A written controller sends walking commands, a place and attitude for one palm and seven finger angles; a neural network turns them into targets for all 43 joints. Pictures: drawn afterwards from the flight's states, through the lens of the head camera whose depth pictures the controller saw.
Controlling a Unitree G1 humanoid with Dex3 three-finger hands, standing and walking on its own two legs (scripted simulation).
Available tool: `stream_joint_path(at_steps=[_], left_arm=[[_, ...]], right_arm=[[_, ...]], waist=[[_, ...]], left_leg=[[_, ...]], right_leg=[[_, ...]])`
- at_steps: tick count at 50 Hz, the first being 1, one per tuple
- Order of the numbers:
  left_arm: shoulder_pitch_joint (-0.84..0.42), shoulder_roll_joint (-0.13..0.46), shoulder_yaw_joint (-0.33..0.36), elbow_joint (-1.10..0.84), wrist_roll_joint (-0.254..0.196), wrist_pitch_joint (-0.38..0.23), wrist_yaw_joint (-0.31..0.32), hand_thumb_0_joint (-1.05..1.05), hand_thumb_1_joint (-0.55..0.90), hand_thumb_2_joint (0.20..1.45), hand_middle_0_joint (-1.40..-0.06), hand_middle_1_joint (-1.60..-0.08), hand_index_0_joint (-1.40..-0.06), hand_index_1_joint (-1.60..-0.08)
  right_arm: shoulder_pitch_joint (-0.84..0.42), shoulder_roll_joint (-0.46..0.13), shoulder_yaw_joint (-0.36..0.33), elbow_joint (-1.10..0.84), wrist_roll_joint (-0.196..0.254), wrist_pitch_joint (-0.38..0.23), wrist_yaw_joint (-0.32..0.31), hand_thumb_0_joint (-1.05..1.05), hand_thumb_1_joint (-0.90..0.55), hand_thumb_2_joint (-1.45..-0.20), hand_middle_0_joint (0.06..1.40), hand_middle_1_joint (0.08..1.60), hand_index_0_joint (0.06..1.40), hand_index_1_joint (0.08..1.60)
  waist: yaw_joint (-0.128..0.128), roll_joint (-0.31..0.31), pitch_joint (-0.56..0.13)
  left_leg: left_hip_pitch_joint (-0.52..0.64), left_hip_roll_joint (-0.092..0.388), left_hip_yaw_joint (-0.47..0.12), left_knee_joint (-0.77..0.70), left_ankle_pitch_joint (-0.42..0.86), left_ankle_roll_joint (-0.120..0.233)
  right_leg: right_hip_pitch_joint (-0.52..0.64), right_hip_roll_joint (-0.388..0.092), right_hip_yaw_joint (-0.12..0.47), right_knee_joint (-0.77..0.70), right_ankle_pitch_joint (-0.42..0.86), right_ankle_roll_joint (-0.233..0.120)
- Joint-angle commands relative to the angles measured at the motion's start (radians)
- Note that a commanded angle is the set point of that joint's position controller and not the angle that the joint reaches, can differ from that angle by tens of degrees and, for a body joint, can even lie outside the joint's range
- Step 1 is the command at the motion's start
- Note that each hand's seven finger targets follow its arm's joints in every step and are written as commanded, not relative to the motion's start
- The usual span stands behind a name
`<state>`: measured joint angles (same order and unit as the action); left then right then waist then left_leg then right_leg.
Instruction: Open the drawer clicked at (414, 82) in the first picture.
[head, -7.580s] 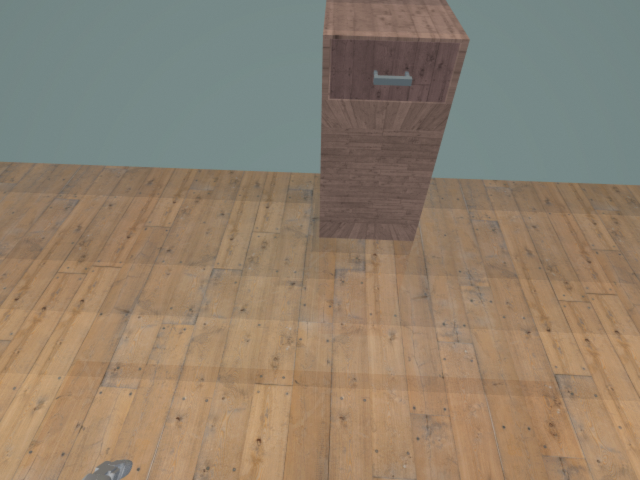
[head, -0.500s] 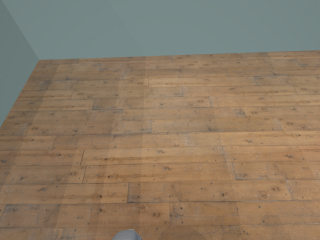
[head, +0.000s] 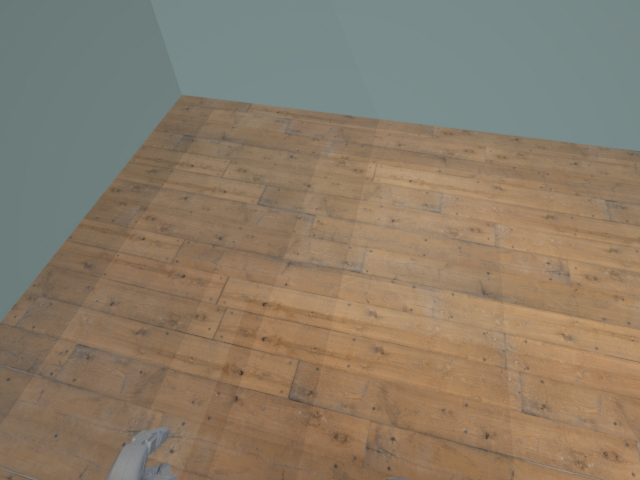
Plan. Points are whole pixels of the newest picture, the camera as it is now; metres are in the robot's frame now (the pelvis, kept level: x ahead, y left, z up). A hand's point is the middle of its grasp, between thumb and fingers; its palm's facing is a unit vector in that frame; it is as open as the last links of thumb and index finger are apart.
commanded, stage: turn to face it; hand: left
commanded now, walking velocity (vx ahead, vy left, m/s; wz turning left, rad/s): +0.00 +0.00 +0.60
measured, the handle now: out of the picture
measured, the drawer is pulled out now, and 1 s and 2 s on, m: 0.00 0.00 0.00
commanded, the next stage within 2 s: none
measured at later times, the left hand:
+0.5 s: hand out of the picture -0.05 +0.20 -0.17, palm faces +0.37 -0.89 -0.25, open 7.4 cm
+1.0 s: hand out of the picture -0.03 +0.23 -0.14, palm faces +0.57 -0.77 -0.28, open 7.4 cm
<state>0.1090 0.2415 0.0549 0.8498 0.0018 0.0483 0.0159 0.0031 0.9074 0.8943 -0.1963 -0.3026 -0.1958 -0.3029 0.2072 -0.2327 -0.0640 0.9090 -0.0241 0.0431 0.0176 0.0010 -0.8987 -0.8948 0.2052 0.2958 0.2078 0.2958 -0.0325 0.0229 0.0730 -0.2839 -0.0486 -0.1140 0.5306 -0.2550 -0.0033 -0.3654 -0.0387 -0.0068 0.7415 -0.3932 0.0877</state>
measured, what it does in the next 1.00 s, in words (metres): steps on the spot, turning left: right foot, then left foot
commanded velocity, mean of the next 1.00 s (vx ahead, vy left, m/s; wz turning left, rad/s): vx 0.00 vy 0.00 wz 0.60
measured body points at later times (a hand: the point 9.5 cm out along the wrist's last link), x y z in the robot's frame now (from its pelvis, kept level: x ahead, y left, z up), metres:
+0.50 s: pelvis -0.02 -0.01 +0.00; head +0.02 +0.01 +0.44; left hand -0.07 +0.25 -0.15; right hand +0.17 -0.22 -0.14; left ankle -0.05 +0.10 -0.72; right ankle +0.01 -0.12 -0.73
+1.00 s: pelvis -0.02 -0.02 +0.00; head +0.01 -0.01 +0.45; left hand -0.06 +0.27 -0.12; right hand +0.16 -0.19 -0.15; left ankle -0.05 +0.10 -0.73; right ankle +0.05 -0.13 -0.71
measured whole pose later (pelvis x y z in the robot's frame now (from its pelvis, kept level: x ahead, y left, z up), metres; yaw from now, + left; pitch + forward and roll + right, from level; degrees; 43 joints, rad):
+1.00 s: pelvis -0.02 -0.02 +0.00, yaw +36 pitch +0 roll +0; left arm 0.11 0.23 0.05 0.86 0.00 0.05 0.02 0.00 0.91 0.89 -0.20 -0.30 -0.20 -0.30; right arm 0.24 -0.22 -0.06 0.92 -0.02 0.04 0.02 0.00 -0.90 -0.89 0.21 0.30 0.21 0.30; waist -0.04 0.03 0.06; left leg -0.31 -0.08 -0.13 0.50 -0.19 0.02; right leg -0.35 -0.03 0.01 0.75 -0.42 0.08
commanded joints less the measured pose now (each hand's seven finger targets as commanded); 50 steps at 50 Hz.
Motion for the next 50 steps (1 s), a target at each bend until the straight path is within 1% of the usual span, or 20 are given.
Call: stream_joint_path(at_steps=[1,2,3,5,7,8,14,20,23,24,25,26,27,28,29,32,33,39,46,50], left_arm=[[0.155,0.175,0.044,-0.052,0.012,-0.061,0.013,0.000,0.900,0.900,-0.200,-0.300,-0.200,-0.300],[0.167,0.270,0.060,-0.055,0.026,-0.064,0.022,0.000,0.900,0.900,-0.200,-0.300,-0.200,-0.300],[0.169,0.262,0.052,-0.061,0.017,-0.056,0.023,0.000,0.900,0.900,-0.200,-0.300,-0.200,-0.300],[0.043,0.182,0.040,-0.080,0.016,-0.057,0.023,0.000,0.900,0.900,-0.200,-0.300,-0.200,-0.300],[-0.006,0.127,0.022,-0.093,0.016,-0.058,0.019,0.000,0.900,0.900,-0.200,-0.300,-0.200,-0.300],[0.023,0.122,0.018,-0.087,0.016,-0.061,0.017,0.000,0.900,0.900,-0.200,-0.300,-0.200,-0.300],[0.149,0.146,0.026,-0.038,0.021,-0.059,0.019,0.000,0.900,0.900,-0.200,-0.300,-0.200,-0.300],[0.166,0.186,0.041,-0.019,0.029,-0.047,0.015,0.000,0.900,0.900,-0.200,-0.300,-0.200,-0.300],[0.159,0.198,0.052,-0.006,0.027,-0.040,0.012,0.000,0.900,0.900,-0.200,-0.300,-0.200,-0.300],[0.153,0.194,0.054,-0.003,0.020,-0.036,0.009,0.000,0.900,0.900,-0.200,-0.300,-0.200,-0.300],[0.161,0.173,0.050,-0.010,0.011,-0.032,0.005,0.000,0.900,0.900,-0.200,-0.300,-0.200,-0.300],[0.136,0.102,0.034,-0.051,0.005,-0.031,-0.004,0.000,0.900,0.900,-0.200,-0.300,-0.200,-0.300],[0.067,0.099,0.021,-0.081,0.014,-0.020,0.002,0.000,0.900,0.900,-0.200,-0.300,-0.200,-0.300],[0.057,0.111,0.026,-0.077,0.018,-0.013,0.004,0.000,0.900,0.900,-0.200,-0.300,-0.200,-0.300],[0.036,0.101,0.032,-0.058,0.019,-0.011,0.006,0.000,0.900,0.900,-0.200,-0.300,-0.200,-0.300],[0.080,0.115,0.040,-0.015,0.017,-0.011,-0.008,0.000,0.900,0.900,-0.200,-0.300,-0.200,-0.300],[0.090,0.113,0.040,-0.008,0.018,-0.010,-0.009,0.000,0.900,0.900,-0.200,-0.300,-0.200,-0.300],[0.054,0.108,0.038,-0.028,0.017,-0.010,0.002,0.000,0.900,0.900,-0.200,-0.300,-0.200,-0.300],[-0.003,0.085,0.025,-0.076,0.007,-0.023,0.008,0.000,0.900,0.900,-0.200,-0.300,-0.200,-0.300],[0.094,0.092,0.030,-0.057,-0.003,-0.033,0.014,0.000,0.900,0.900,-0.200,-0.300,-0.200,-0.300]], right_arm=[[-0.022,-0.148,-0.053,-0.091,0.018,-0.018,-0.011,0.000,-0.900,-0.900,0.200,0.300,0.200,0.300],[-0.011,-0.082,-0.040,-0.118,0.018,-0.018,-0.009,0.000,-0.900,-0.900,0.200,0.300,0.200,0.300],[-0.027,-0.139,-0.053,-0.119,0.008,-0.011,-0.011,0.000,-0.900,-0.900,0.200,0.300,0.200,0.300],[-0.006,-0.132,-0.060,-0.073,0.003,0.008,0.000,0.000,-0.900,-0.900,0.200,0.300,0.200,0.300],[0.020,-0.119,-0.053,-0.044,0.000,0.014,0.013,0.000,-0.900,-0.900,0.200,0.300,0.200,0.300],[0.018,-0.109,-0.049,-0.042,0.001,0.014,0.016,0.000,-0.900,-0.900,0.200,0.300,0.200,0.300],[-0.064,-0.099,-0.037,-0.054,0.005,0.024,0.016,0.000,-0.900,-0.900,0.200,0.300,0.200,0.300],[-0.125,-0.079,-0.017,-0.076,0.013,0.009,0.018,0.000,-0.900,-0.900,0.200,0.300,0.200,0.300],[-0.077,-0.084,-0.016,-0.074,0.013,-0.007,0.013,0.000,-0.900,-0.900,0.200,0.300,0.200,0.300],[-0.035,-0.102,-0.021,-0.066,0.010,-0.014,0.013,0.000,-0.900,-0.900,0.200,0.300,0.200,0.300],[0.031,-0.163,-0.036,-0.053,0.008,-0.024,0.012,0.000,-0.900,-0.900,0.200,0.300,0.200,0.300],[0.090,-0.282,-0.067,-0.052,0.005,-0.032,0.004,0.000,-0.900,-0.900,0.200,0.300,0.200,0.300],[0.158,-0.314,-0.072,-0.023,0.013,-0.024,-0.005,0.000,-0.900,-0.900,0.200,0.300,0.200,0.300],[0.133,-0.291,-0.064,-0.022,0.010,-0.022,-0.011,0.000,-0.900,-0.900,0.200,0.300,0.200,0.300],[0.080,-0.257,-0.058,-0.035,0.006,-0.025,-0.022,0.000,-0.900,-0.900,0.200,0.300,0.200,0.300],[-0.049,-0.199,-0.032,-0.074,0.006,-0.031,-0.027,0.000,-0.900,-0.900,0.200,0.300,0.200,0.300],[-0.045,-0.198,-0.031,-0.076,0.008,-0.034,-0.027,0.000,-0.900,-0.900,0.200,0.300,0.200,0.300],[0.006,-0.200,-0.041,-0.066,0.006,-0.031,-0.023,0.000,-0.900,-0.900,0.200,0.300,0.200,0.300],[0.040,-0.204,-0.053,-0.057,-0.001,-0.020,-0.023,0.000,-0.900,-0.900,0.200,0.300,0.200,0.300],[-0.001,-0.196,-0.059,-0.071,0.004,-0.013,-0.019,0.000,-0.900,-0.900,0.200,0.300,0.200,0.300]], waist=[[0.072,-0.067,-0.183],[0.079,-0.352,-0.169],[0.079,-0.271,-0.159],[0.022,-0.236,-0.072],[-0.007,-0.187,-0.032],[0.000,-0.186,-0.042],[0.054,-0.213,-0.060],[0.077,-0.237,-0.077],[0.057,-0.220,-0.125],[0.031,-0.174,-0.153],[-0.007,-0.036,-0.207],[-0.044,0.301,-0.212],[-0.071,0.260,-0.230],[-0.053,0.180,-0.203],[-0.044,0.222,-0.155],[0.022,0.143,-0.082],[0.024,0.122,-0.082],[0.007,0.084,-0.088],[-0.012,0.130,-0.118],[0.035,0.132,-0.165]], left_leg=[[-0.161,0.102,-0.155,0.108,0.159,0.032],[-0.352,-0.047,0.043,0.360,-0.323,-0.049],[-0.313,0.008,0.008,0.542,-0.367,-0.041],[-0.294,0.052,0.019,0.682,-0.236,-0.044],[-0.293,0.075,0.064,0.716,-0.125,-0.061],[-0.296,0.070,0.079,0.705,-0.104,-0.069],[-0.297,0.093,0.131,0.572,-0.126,-0.091],[-0.169,0.093,0.208,0.302,-0.173,-0.067],[-0.054,0.082,0.234,0.108,-0.114,-0.045],[0.040,0.077,0.230,-0.021,-0.004,-0.036],[0.226,0.131,0.138,-0.132,0.158,-0.006],[0.388,0.406,-0.226,-0.162,0.535,0.107],[0.370,0.488,-0.281,-0.142,0.750,0.206],[0.312,0.464,-0.211,-0.147,0.624,0.216],[0.242,0.396,-0.188,-0.163,0.541,0.191],[0.122,0.284,-0.099,-0.199,0.399,0.137],[0.112,0.266,-0.094,-0.209,0.376,0.129],[0.126,0.262,-0.191,-0.237,0.228,0.161],[0.125,0.249,-0.312,-0.173,0.337,0.186],[0.025,0.183,-0.324,-0.111,0.335,0.133]], right_leg=[[0.396,-0.138,0.111,-0.432,0.232,-0.042],[0.449,-0.429,0.393,-0.461,0.380,-0.157],[0.305,-0.478,0.368,-0.451,0.411,-0.225],[0.173,-0.363,0.229,-0.478,0.234,-0.205],[0.164,-0.281,0.067,-0.442,0.318,-0.175],[0.191,-0.261,0.025,-0.426,0.388,-0.167],[0.299,-0.301,-0.048,-0.407,0.512,-0.191],[0.279,-0.345,-0.100,-0.358,0.527,-0.210],[0.278,-0.355,-0.139,-0.258,0.541,-0.179],[0.245,-0.333,-0.177,-0.171,0.508,-0.141],[0.116,-0.290,-0.204,0.005,0.400,-0.087],[-0.202,-0.136,-0.212,0.237,-0.168,0.002],[-0.259,-0.102,-0.095,0.359,-0.304,0.004],[-0.251,-0.122,-0.050,0.417,-0.244,-0.007],[-0.260,-0.119,-0.030,0.437,-0.175,-0.003],[-0.205,-0.098,-0.007,0.454,-0.004,0.005],[-0.192,-0.090,-0.007,0.446,0.024,0.008],[-0.180,-0.066,0.015,0.319,0.024,0.020],[-0.073,-0.002,0.018,0.067,-0.059,0.001],[0.157,0.037,-0.003,-0.206,0.076,-0.020]])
